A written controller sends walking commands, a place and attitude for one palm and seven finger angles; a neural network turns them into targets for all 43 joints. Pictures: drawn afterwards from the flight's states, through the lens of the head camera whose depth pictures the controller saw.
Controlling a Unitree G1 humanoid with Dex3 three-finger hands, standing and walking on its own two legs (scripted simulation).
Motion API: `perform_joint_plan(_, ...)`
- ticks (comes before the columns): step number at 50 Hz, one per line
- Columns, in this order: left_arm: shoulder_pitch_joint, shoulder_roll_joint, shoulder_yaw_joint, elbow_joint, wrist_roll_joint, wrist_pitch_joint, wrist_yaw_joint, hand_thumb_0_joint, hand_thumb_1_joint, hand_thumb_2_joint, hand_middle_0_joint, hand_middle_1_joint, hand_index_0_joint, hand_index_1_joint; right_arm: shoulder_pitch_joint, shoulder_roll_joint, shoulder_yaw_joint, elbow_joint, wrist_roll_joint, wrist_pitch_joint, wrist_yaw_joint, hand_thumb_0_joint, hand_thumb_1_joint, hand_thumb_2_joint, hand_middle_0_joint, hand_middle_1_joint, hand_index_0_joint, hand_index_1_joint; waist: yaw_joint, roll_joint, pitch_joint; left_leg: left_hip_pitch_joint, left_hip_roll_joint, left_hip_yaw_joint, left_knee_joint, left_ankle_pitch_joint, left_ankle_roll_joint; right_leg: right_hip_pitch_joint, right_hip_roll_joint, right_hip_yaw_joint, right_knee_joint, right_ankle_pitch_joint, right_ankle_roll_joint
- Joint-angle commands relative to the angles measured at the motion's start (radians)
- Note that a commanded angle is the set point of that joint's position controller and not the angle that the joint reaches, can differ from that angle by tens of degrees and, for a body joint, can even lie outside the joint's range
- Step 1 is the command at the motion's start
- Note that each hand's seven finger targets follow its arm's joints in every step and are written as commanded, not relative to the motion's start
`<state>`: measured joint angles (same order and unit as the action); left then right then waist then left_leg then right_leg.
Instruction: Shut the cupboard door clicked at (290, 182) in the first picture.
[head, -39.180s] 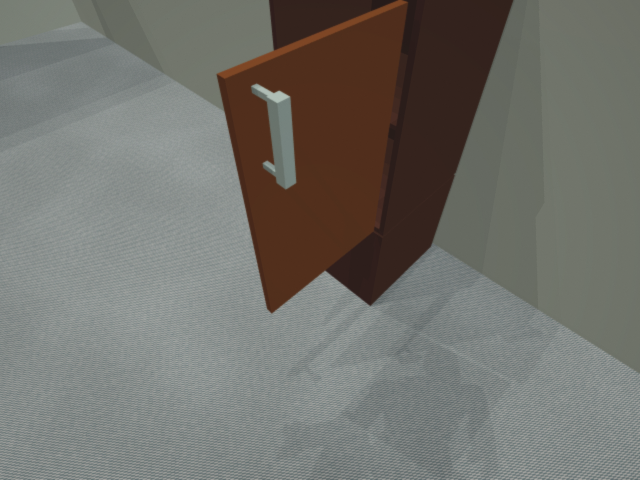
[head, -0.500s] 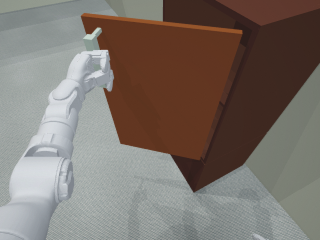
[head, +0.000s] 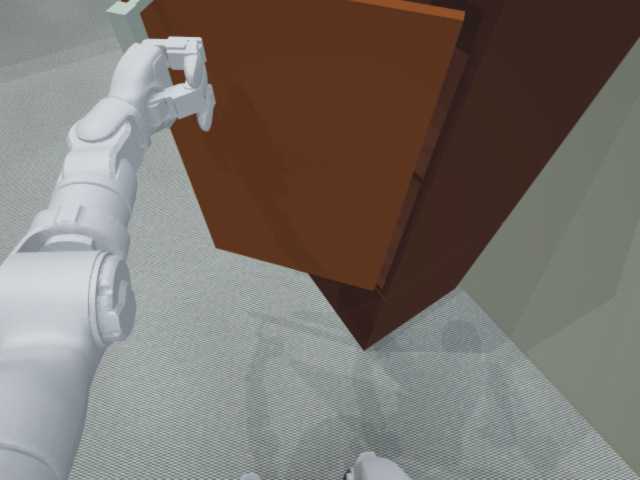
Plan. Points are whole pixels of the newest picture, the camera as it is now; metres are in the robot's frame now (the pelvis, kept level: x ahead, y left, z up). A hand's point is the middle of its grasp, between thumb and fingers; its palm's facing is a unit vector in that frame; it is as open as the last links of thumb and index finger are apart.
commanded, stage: push the door shut along its arc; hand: left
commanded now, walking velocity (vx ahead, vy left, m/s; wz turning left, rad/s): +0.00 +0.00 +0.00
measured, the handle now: (155, 62) +0.59 +0.14 +0.18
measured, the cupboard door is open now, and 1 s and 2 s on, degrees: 40 26 26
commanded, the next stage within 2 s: pull the fist back off the door in 0.66 s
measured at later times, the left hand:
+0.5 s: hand (232, 72) +0.55 +0.05 +0.19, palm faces -0.45 -0.89 -0.01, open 3.0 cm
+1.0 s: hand (270, 53) +0.59 +0.00 +0.19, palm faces -0.04 -1.00 -0.03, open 3.1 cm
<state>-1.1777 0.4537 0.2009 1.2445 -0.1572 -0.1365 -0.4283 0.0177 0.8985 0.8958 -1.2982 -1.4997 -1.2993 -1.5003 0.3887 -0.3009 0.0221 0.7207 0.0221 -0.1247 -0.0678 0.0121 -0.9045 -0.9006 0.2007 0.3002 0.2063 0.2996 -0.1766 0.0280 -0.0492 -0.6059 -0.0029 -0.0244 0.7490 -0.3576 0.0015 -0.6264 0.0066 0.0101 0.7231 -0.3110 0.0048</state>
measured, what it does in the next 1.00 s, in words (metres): stands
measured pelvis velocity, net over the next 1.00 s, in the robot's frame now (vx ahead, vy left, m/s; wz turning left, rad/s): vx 0.01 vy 0.00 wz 0.00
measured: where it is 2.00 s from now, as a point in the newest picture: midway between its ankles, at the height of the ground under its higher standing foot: outside the picture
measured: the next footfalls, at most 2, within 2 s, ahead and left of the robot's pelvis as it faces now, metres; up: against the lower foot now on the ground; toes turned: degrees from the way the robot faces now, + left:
none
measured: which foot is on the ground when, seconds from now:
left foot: down 0.00-1.00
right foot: down 0.00-1.00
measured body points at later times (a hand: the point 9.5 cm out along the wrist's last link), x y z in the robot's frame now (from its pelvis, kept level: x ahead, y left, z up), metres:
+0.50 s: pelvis +0.01 +0.00 -0.01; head +0.12 +0.00 +0.43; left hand +0.56 +0.10 +0.19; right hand -0.02 -0.28 -0.12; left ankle +0.00 +0.12 -0.71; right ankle +0.02 -0.12 -0.71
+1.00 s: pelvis +0.01 +0.00 -0.01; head +0.13 -0.01 +0.42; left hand +0.58 +0.06 +0.19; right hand -0.03 -0.25 -0.13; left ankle +0.00 +0.12 -0.71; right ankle +0.02 -0.12 -0.71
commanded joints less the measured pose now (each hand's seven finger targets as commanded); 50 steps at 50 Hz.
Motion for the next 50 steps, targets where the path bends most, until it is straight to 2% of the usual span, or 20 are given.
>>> perform_joint_plan(1, -0.606, 0.188, 0.04, -0.2, -0.026, -0.064, -0.017, 0.0, 0.9, 0.9, -1.3, -1.5, -1.3, -1.5, 0.121, -0.173, -0.058, -0.064, -0.004, -0.022, -0.014, 0.0, -0.9, -0.9, 0.2, 0.3, 0.2, 0.3, -0.05, 0.012, -0.446, 0.272, -0.014, -0.006, -0.053, 0.278, 0.035, 0.109, 0.024, -0.034, -0.072, 0.289, -0.024)
perform_joint_plan(2, -0.622, 0.218, 0.061, -0.206, -0.017, -0.064, -0.02, 0.0, 0.9, 0.9, -1.3, -1.5, -1.3, -1.5, 0.124, -0.177, -0.061, -0.063, -0.008, -0.02, -0.013, 0.0, -0.9, -0.9, 0.2, 0.3, 0.2, 0.3, -0.047, 0.016, -0.474, 0.278, -0.01, -0.009, -0.047, 0.281, 0.032, 0.112, 0.022, -0.027, -0.07, 0.298, -0.021)
perform_joint_plan(4, -0.625, 0.196, 0.041, -0.193, -0.009, -0.064, -0.023, 0.0, 0.9, 0.9, -1.3, -1.5, -1.3, -1.5, 0.127, -0.173, -0.062, -0.06, -0.009, -0.015, -0.01, 0.0, -0.9, -0.9, 0.2, 0.3, 0.2, 0.3, -0.051, 0.031, -0.465, 0.275, -0.01, -0.007, -0.041, 0.287, 0.031, 0.096, 0.023, -0.031, -0.066, 0.306, -0.023)
perform_joint_plan(7, -0.604, 0.23, 0.079, -0.179, -0.002, -0.064, -0.02, 0.0, 0.9, 0.9, -1.3, -1.5, -1.3, -1.5, 0.137, -0.178, -0.064, -0.068, -0.013, -0.004, -0.007, 0.0, -0.9, -0.9, 0.2, 0.3, 0.2, 0.3, -0.04, 0.017, -0.497, 0.281, -0.011, -0.006, -0.031, 0.326, 0.03, 0.111, 0.026, -0.03, -0.055, 0.34, -0.023)
perform_joint_plan(11, -0.631, 0.197, 0.05, -0.153, 0.002, -0.059, -0.017, 0.0, 0.9, 0.9, -1.3, -1.5, -1.3, -1.5, 0.154, -0.176, -0.064, -0.067, -0.015, 0.01, -0.007, 0.0, -0.9, -0.9, 0.2, 0.3, 0.2, 0.3, -0.059, 0.016, -0.454, 0.262, -0.014, 0.001, -0.025, 0.328, 0.034, 0.079, 0.031, -0.044, -0.05, 0.334, -0.025)
perform_joint_plan(12, -0.641, 0.244, 0.083, -0.148, 0.013, -0.056, -0.016, 0.0, 0.9, 0.9, -1.3, -1.5, -1.3, -1.5, 0.156, -0.183, -0.067, -0.063, -0.018, 0.016, -0.006, 0.0, -0.9, -0.9, 0.2, 0.3, 0.2, 0.3, -0.055, 0.006, -0.468, 0.251, -0.011, -0.001, -0.021, 0.317, 0.032, 0.09, 0.029, -0.033, -0.054, 0.336, -0.021)
perform_joint_plan(15, -0.675, 0.24, 0.072, -0.14, 0.018, -0.055, -0.024, 0.0, 0.9, 0.9, -1.3, -1.5, -1.3, -1.5, 0.166, -0.182, -0.07, -0.061, -0.018, 0.023, -0.007, 0.0, -0.9, -0.9, 0.2, 0.3, 0.2, 0.3, -0.072, -0.02, -0.471, 0.227, -0.014, 0.004, -0.017, 0.296, 0.037, 0.098, 0.03, -0.03, -0.055, 0.342, -0.018)
perform_joint_plan(19, -0.732, 0.17, 0.011, -0.133, 0.019, -0.053, -0.032, 0.0, 0.9, 0.9, -1.3, -1.5, -1.3, -1.5, 0.171, -0.18, -0.071, -0.041, -0.021, 0.029, -0.006, 0.0, -0.9, -0.9, 0.2, 0.3, 0.2, 0.3, -0.097, 0.03, -0.46, 0.271, -0.012, -0.005, -0.003, 0.301, 0.034, 0.02, 0.033, -0.042, -0.052, 0.316, -0.021)
perform_joint_plan(22, -0.764, 0.14, -0.008, -0.143, 0.015, -0.052, -0.037, 0.0, 0.9, 0.9, -1.3, -1.5, -1.3, -1.5, 0.179, -0.181, -0.074, -0.029, -0.025, 0.026, -0.006, 0.0, -0.9, -0.9, 0.2, 0.3, 0.2, 0.3, -0.106, 0.052, -0.505, 0.326, -0.012, -0.011, 0.013, 0.346, 0.033, -0.008, 0.039, -0.049, -0.041, 0.33, -0.024)
perform_joint_plan(25, -0.793, 0.082, -0.046, -0.106, 0.013, -0.038, -0.034, 0.0, 0.9, 0.9, -1.3, -1.5, -1.3, -1.5, 0.179, -0.18, -0.074, -0.008, -0.028, 0.024, -0.008, 0.0, -0.9, -0.9, 0.2, 0.3, 0.2, 0.3, -0.127, 0.041, -0.451, 0.309, -0.011, -0.018, 0.015, 0.305, 0.034, -0.062, 0.039, -0.058, -0.045, 0.283, -0.024)
perform_joint_plan(28, -0.837, 0.035, -0.075, -0.128, 0.01, -0.038, -0.028, 0.0, 0.9, 0.9, -1.3, -1.5, -1.3, -1.5, 0.179, -0.177, -0.076, 0.01, -0.031, 0.021, -0.007, 0.0, -0.9, -0.9, 0.2, 0.3, 0.2, 0.3, -0.141, 0.076, -0.477, 0.352, -0.011, -0.022, 0.025, 0.332, 0.034, -0.101, 0.042, -0.066, -0.036, 0.282, -0.027)
perform_joint_plan(38, -0.886, 0.005, -0.092, -0.11, 0.011, -0.03, -0.022, 0.0, 0.9, 0.9, -1.3, -1.5, -1.3, -1.5, 0.182, -0.177, -0.077, 0.044, -0.035, 0.012, -0.009, 0.0, -0.9, -0.9, 0.2, 0.3, 0.2, 0.3, -0.16, 0.078, -0.503, 0.357, -0.016, -0.018, 0.042, 0.34, 0.039, -0.127, 0.047, -0.077, -0.015, 0.287, -0.029)
perform_joint_plan(39, -0.941, 0.069, 0.13, -0.117, -0.058, 0.003, 0.194, 0.0, 0.9, 0.9, -1.3, -1.5, -1.3, -1.5, 0.208, -0.132, -0.049, 0.002, -0.032, -0.006, 0.013, 0.0, -0.9, -0.9, 0.2, 0.3, 0.2, 0.3, -0.11, 0.159, -0.503, 0.237, 0.007, -0.039, 0.028, 0.321, 0.012, -0.055, 0.033, -0.044, -0.047, 0.275, -0.019)
perform_joint_plan(40, -0.888, 0.022, 0.101, -0.083, -0.022, 0.023, 0.306, 0.0, 0.9, 0.9, -1.3, -1.5, -1.3, -1.5, 0.23, -0.131, -0.048, 0.005, -0.043, -0.006, 0.035, 0.0, -0.9, -0.9, 0.2, 0.3, 0.2, 0.3, -0.111, 0.127, -0.506, 0.217, 0.007, -0.044, 0.013, 0.307, 0.006, -0.028, 0.037, -0.051, -0.038, 0.267, -0.012)
perform_joint_plan(41, -0.895, -0.007, 0.114, -0.099, -0.008, 0.013, 0.401, 0.0, 0.9, 0.9, -1.3, -1.5, -1.3, -1.5, 0.251, -0.127, -0.053, 0.001, -0.054, -0.007, 0.05, 0.0, -0.9, -0.9, 0.2, 0.3, 0.2, 0.3, -0.132, 0.052, -0.499, 0.204, 0.009, -0.052, 0.013, 0.326, 0.009, -0.011, 0.037, -0.066, -0.037, 0.286, -0.006)
perform_joint_plan(42, -0.883, -0.057, 0.097, -0.105, 0.037, 0.0, 0.484, 0.0, 0.9, 0.9, -1.3, -1.5, -1.3, -1.5, 0.254, -0.123, -0.058, -0.004, -0.072, -0.006, 0.075, 0.0, -0.9, -0.9, 0.2, 0.3, 0.2, 0.3, -0.125, 0.055, -0.512, 0.201, 0.003, -0.047, 0.021, 0.349, 0.007, -0.02, 0.036, -0.062, -0.035, 0.302, -0.002)
perform_joint_plan(44, -0.876, -0.029, 0.1, -0.156, 0.148, -0.057, 0.623, 0.0, 0.9, 0.9, -1.3, -1.5, -1.3, -1.5, 0.281, -0.122, -0.064, -0.008, -0.107, 0.003, 0.116, 0.0, -0.9, -0.9, 0.2, 0.3, 0.2, 0.3, -0.117, 0.07, -0.557, 0.201, -0.003, -0.036, 0.041, 0.397, 0.006, -0.015, 0.031, -0.063, -0.014, 0.336, -0.001)
perform_joint_plan(45, -0.846, -0.035, 0.074, -0.152, 0.198, -0.082, 0.645, 0.0, 0.9, 0.9, -1.3, -1.5, -1.3, -1.5, 0.288, -0.122, -0.071, -0.014, -0.114, 0.01, 0.132, 0.0, -0.9, -0.9, 0.2, 0.3, 0.2, 0.3, -0.113, 0.072, -0.578, 0.213, -0.007, -0.029, 0.041, 0.414, 0.006, -0.008, 0.03, -0.062, -0.007, 0.347, -0.004)
perform_joint_plan(47, -0.78, -0.016, 0.055, -0.133, 0.239, -0.108, 0.623, 0.0, 0.9, 0.9, -1.3, -1.5, -1.3, -1.5, 0.298, -0.131, -0.079, -0.032, -0.111, 0.034, 0.142, 0.0, -0.9, -0.9, 0.2, 0.3, 0.2, 0.3, -0.098, 0.04, -0.605, 0.227, -0.013, -0.017, 0.027, 0.438, 0.008, 0.05, 0.03, -0.054, -0.01, 0.395, -0.01)
perform_joint_plan(50, -0.765, 0.014, 0.062, -0.099, 0.211, -0.078, 0.549, 0.0, 0.9, 0.9, -1.3, -1.5, -1.3, -1.5, 0.283, -0.138, -0.081, -0.057, -0.087, 0.069, 0.129, 0.0, -0.9, -0.9, 0.2, 0.3, 0.2, 0.3, -0.087, -0.018, -0.575, 0.173, -0.025, 0.013, -0.013, 0.332, 0.022, 0.153, 0.03, -0.033, -0.052, 0.407, -0.01)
